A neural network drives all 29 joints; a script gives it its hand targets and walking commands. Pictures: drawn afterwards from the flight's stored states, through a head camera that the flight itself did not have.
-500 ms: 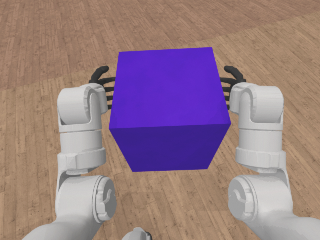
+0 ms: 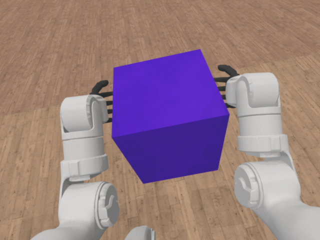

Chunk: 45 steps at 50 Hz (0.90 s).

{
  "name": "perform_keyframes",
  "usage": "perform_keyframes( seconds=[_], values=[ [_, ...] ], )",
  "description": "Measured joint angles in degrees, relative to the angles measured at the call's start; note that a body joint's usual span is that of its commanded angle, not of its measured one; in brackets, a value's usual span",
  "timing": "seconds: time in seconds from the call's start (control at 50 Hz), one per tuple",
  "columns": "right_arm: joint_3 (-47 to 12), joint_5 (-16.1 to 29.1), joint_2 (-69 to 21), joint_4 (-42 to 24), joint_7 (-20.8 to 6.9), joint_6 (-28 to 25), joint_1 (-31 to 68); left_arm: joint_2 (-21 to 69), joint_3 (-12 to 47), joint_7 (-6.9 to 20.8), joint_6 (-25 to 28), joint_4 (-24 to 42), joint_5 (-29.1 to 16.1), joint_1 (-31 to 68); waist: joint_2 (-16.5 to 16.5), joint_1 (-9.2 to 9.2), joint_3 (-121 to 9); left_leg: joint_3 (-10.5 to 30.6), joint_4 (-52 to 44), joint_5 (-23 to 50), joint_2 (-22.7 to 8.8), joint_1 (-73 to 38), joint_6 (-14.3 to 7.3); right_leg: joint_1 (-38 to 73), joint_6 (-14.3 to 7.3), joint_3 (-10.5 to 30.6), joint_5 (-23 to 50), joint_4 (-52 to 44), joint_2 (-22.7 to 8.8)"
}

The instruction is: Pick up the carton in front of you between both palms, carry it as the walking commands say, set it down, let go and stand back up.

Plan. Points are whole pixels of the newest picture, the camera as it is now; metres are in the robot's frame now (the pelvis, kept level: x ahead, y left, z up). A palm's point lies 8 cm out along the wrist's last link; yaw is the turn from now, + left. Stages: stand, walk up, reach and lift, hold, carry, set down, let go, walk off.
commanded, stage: carry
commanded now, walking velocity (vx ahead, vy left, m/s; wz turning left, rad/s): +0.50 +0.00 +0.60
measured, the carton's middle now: (169, 122) +0.39 +0.00 +0.09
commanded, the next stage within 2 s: none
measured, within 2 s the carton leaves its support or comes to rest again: neither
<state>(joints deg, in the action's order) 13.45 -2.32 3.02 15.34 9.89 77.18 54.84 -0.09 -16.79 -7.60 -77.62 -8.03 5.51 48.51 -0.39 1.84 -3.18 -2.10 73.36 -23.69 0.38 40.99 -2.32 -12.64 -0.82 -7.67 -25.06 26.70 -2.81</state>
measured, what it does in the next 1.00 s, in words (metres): climbs: left foot 0.04 m higher, then right foot 0.04 m higher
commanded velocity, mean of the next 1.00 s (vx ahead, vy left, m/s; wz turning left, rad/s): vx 0.50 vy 0.00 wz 0.06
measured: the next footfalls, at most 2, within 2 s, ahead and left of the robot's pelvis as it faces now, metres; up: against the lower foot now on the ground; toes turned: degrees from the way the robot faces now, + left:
left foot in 0.22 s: +0.32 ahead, +0.09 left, +0.04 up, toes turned +14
right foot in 0.66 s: +0.66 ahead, -0.01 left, +0.08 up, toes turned +6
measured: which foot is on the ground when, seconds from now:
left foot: up 0.00-0.20, down 0.22-0.70, up 0.72-1.00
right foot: down 0.00-0.22, up 0.24-0.64, down 0.66-1.00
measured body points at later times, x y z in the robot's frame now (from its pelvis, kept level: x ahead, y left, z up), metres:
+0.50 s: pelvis +0.30 +0.04 +0.02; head +0.36 +0.05 +0.47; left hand +0.69 +0.23 +0.18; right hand +0.72 -0.07 +0.18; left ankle +0.28 +0.08 -0.70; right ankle +0.42 -0.08 -0.60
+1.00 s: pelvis +0.61 +0.07 +0.07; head +0.64 +0.07 +0.52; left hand +0.95 +0.31 +0.24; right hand +1.03 +0.03 +0.25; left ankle +0.69 +0.22 -0.61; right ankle +0.62 -0.02 -0.67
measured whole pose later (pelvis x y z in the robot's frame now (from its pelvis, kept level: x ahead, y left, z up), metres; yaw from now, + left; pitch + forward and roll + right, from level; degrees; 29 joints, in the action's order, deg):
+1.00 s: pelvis +0.61 +0.07 +0.07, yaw +12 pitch +5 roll +0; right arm 18.5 -6.8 -0.6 6.2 7.9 77.0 52.1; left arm -0.1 -14.7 -11.2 -79.5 -8.8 2.9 52.0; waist 0.0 4.3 -2.1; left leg -2.3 52.3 -20.0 -2.9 41.3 -2.3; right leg -17.0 -2.7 -6.6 -21.2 26.6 -0.1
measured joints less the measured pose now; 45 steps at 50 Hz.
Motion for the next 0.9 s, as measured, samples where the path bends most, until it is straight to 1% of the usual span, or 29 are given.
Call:
perform_keyframes(
  seconds=[0.06, 0.1, 0.14, 0.18, 0.2, 0.22, 0.24, 0.28, 0.3, 0.32, 0.36, 0.42, 0.46, 0.5, 0.54, 0.58, 0.64, 0.66, 0.68, 0.7, 0.72, 0.74, 0.76, 0.78, 0.82, 0.86, 0.9],
  values=[
    [1.12, -1.45, -0.86, -1.02, -0.03, 0.58, 0.04, -0.13, -0.22, -0.22, 0.40, -0.44, -0.93, 0.12, -0.38, 1.86, -0.09, -1.58, -1.82, 1.21, -0.17, 4.80, -0.39, 4.60, 0.52, -2.06, -2.58, -1.96, -0.70],
    [1.71, -2.37, -1.39, -1.43, -0.07, 0.86, -0.14, -0.19, -0.33, -0.15, 0.73, -1.19, -1.25, 0.19, -0.63, 2.55, -0.37, -3.58, -6.89, 2.56, -0.33, 6.25, -1.03, 7.89, 1.16, -3.53, -4.52, -3.27, -0.93],
    [1.99, -2.99, -1.75, -1.56, -0.11, 0.88, -0.35, -0.40, -0.24, -0.02, 1.09, -2.01, -1.49, 0.28, -0.65, 2.59, -0.50, -6.34, -15.50, 4.10, 0.10, 5.31, -2.39, 11.21, 1.88, -5.12, -6.61, -4.15, -1.22],
    [1.75, -3.29, -2.08, -1.43, -0.09, 0.52, -0.77, -0.65, 0.02, 0.06, 1.48, -2.52, -1.65, -0.03, -0.57, 1.63, -0.05, -9.03, -23.89, 4.35, 2.00, 1.47, -4.25, 13.51, 2.57, -6.66, -8.45, -1.26, -2.07],
    [1.38, -3.37, -2.37, -1.27, -0.09, 0.17, -1.18, -0.84, 0.00, 0.21, 1.57, -2.46, -1.70, -0.56, -0.63, 0.67, 0.41, -10.12, -28.91, 5.76, 3.26, -2.23, -5.22, 13.54, 2.88, -7.27, -8.86, 3.56, -2.82],
    [0.84, -3.41, -2.74, -1.23, -0.04, -0.21, -1.55, -1.29, 0.00, 0.43, 1.50, -2.27, -1.78, -0.91, -0.17, -0.47, 1.08, -10.54, -31.71, 8.32, 4.37, -5.26, -6.06, 12.20, 2.69, -6.72, -6.93, 11.18, -4.08],
    [0.17, -3.43, -3.06, -1.35, 0.06, -0.76, -1.69, -1.86, -0.15, 0.69, 1.64, -2.11, -2.03, -1.03, 0.40, -1.70, 1.89, -10.58, -30.10, 7.38, 5.05, -5.82, -6.71, 8.42, 2.79, -3.50, -4.94, 22.25, -4.36],
    [-1.22, -3.00, -3.52, -2.24, 0.84, -1.49, -2.58, -2.35, -0.21, 0.71, 1.83, -1.47, -2.20, -1.40, 0.55, -4.00, 3.63, -9.69, -28.65, 3.32, 6.00, -7.60, -7.40, -1.32, 2.54, 4.28, -2.69, 44.55, -1.35],
    [-1.47, -2.59, -3.53, -3.20, 1.03, -1.45, -3.30, -2.17, -0.39, 0.71, 1.55, -0.83, -2.07, -1.55, 0.48, -4.94, 4.41, -9.05, -29.64, 2.28, 6.41, -9.07, -7.38, -6.01, 1.92, 6.53, -2.02, 52.24, 0.01],
    [-1.59, -1.94, -3.37, -4.41, 1.20, -1.23, -4.00, -1.82, -0.51, 0.61, 1.12, 0.06, -1.86, -1.60, 0.31, -5.70, 5.13, -8.35, -31.16, 1.93, 6.62, -10.63, -7.04, -10.49, 1.24, 7.79, -1.71, 56.98, 0.89],
    [-1.42, -0.56, -2.90, -7.01, 1.54, -0.75, -4.80, -0.97, -0.72, 0.40, 0.22, 2.26, -1.18, -1.26, -0.11, -6.67, 6.44, -7.13, -34.37, 2.00, 6.53, -13.67, -6.35, -18.63, -0.02, 8.70, -1.13, 59.57, 1.32],
    [-0.44, 0.49, -2.68, -10.06, 1.81, -0.63, -4.34, -0.15, -0.95, 0.31, -0.54, 5.67, -0.18, -0.31, -0.43, -7.34, 7.43, -5.59, -37.67, 0.87, 5.93, -17.68, -6.31, -28.32, -0.77, 8.34, -1.71, 55.53, 0.18],
    [0.40, 0.58, -2.88, -11.22, 1.82, -0.84, -3.56, 0.16, -1.18, 0.32, -0.76, 7.46, 0.32, 0.27, -0.32, -7.48, 7.18, -4.67, -39.30, -0.40, 5.51, -20.27, -6.01, -32.99, -0.56, 7.69, -1.33, 51.23, -0.89],
    [1.20, 0.38, -3.18, -11.26, 1.73, -1.14, -2.84, 0.23, -1.23, 0.39, -0.85, 8.08, 0.73, 0.65, -0.14, -7.43, 6.24, -3.72, -41.23, -1.70, 5.08, -23.19, -5.42, -35.81, -0.20, 6.83, 1.03, 45.17, -1.72],
    [1.76, -0.20, -3.38, -10.07, 1.35, -1.40, -2.29, 0.06, -1.03, 0.52, -0.89, 7.25, 1.12, 0.93, -0.02, -7.20, 4.77, -2.72, -43.39, -2.99, 4.54, -26.37, -4.61, -36.48, -0.10, 5.77, 4.91, 36.98, -1.87],
    [1.99, -1.06, -3.53, -7.95, 0.91, -1.53, -1.92, -0.24, -0.57, 0.41, -0.92, 5.19, 1.57, 1.18, -0.01, -6.82, 3.01, -1.75, -45.44, -4.50, 3.84, -29.74, -3.87, -35.17, -0.41, 4.40, 8.84, 27.99, -1.20],
    [2.17, -2.00, -3.23, -4.95, 0.24, -1.36, -1.91, -0.77, 0.23, 0.45, -0.83, 1.24, 1.49, 1.63, -0.30, -5.52, 0.92, -1.22, -45.88, -7.31, 2.18, -34.47, -2.81, -29.38, -1.78, 1.13, 12.04, 15.03, 1.47],
    [2.29, -2.18, -2.85, -4.26, -0.12, -1.23, -2.24, -0.73, 0.74, 0.31, -0.61, -0.32, 1.38, 1.87, -0.32, -4.75, 0.55, -1.76, -43.09, -8.14, 1.46, -35.08, -2.38, -25.90, -2.41, -0.46, 12.84, 10.90, 2.51],
    [2.51, -1.81, -2.17, -3.75, -1.10, -1.13, -2.57, -0.36, 1.31, 0.06, -0.07, -1.77, 1.25, 1.96, -1.21, -3.48, 0.64, -2.18, -37.68, -8.46, 0.08, -34.45, -1.95, -23.70, -3.05, -1.37, 14.47, 9.88, 3.52],
    [2.82, -1.42, -1.52, -3.49, -1.83, -1.30, -3.05, 0.07, 1.98, 0.33, 0.44, -2.83, 0.77, 1.95, -1.73, -2.12, 0.78, -1.10, -29.07, -5.06, -0.38, -31.74, -1.22, -22.80, -3.52, -1.90, 13.38, 11.08, 3.94],
    [3.10, -1.42, -1.12, -3.27, -2.25, -1.45, -3.48, 0.35, 2.76, -0.06, 0.71, -3.43, 0.74, 1.83, -1.54, -0.72, 1.06, 0.70, -18.98, -3.23, 0.40, -27.96, -0.64, -21.87, -3.88, -1.89, 11.70, 11.73, 4.11],
    [3.27, -1.49, -1.03, -3.14, -2.48, -1.49, -3.73, 0.43, 3.54, -0.64, 0.63, -3.51, 0.53, 1.51, -1.11, 0.50, 1.50, 2.05, -9.72, -2.43, 1.41, -23.94, -0.53, -20.61, -4.10, -1.59, 10.43, 11.34, 4.24],
    [3.46, -1.68, -1.16, -3.30, -2.55, -1.30, -3.87, 0.28, 4.04, -0.97, 0.35, -3.17, 0.02, 1.03, -0.66, 1.51, 2.02, 2.69, -2.70, -1.65, 2.08, -20.10, -0.64, -19.15, -4.19, -1.20, 9.72, 10.27, 4.30],
    [3.62, -2.02, -1.45, -3.81, -2.55, -0.99, -3.94, 0.04, 4.37, -1.33, -0.03, -2.52, -0.77, 0.54, -0.31, 2.31, 2.53, 2.84, 1.65, -0.70, 2.29, -16.55, -0.84, -17.63, -4.06, -0.81, 9.49, 8.87, 4.27],
    [3.75, -2.84, -2.25, -5.73, -2.33, -0.35, -3.82, -0.40, 4.78, -2.37, -0.87, -0.85, -2.35, 0.08, 0.08, 3.34, 3.50, 2.71, 3.76, 1.07, 1.62, -10.39, -1.08, -14.72, -3.69, -0.28, 9.30, 6.10, 4.07],
    [3.95, -3.61, -2.96, -8.30, -1.96, 0.02, -3.32, -0.59, 4.61, -3.40, -1.69, 0.81, -3.37, 0.60, 0.14, 3.82, 4.22, 2.56, 1.54, 1.37, 0.42, -5.32, -1.07, -12.23, -3.63, 0.02, 8.60, 4.13, 3.85],
    [4.52, -4.09, -3.39, -10.13, -1.91, 0.25, -2.73, -0.48, 3.63, -4.04, -1.98, 1.92, -3.99, 1.60, 0.11, 3.81, 4.16, 2.19, -2.89, 0.71, -0.93, -1.40, -0.82, -10.14, -3.48, 0.26, 7.51, 2.78, 3.62]
  ],
)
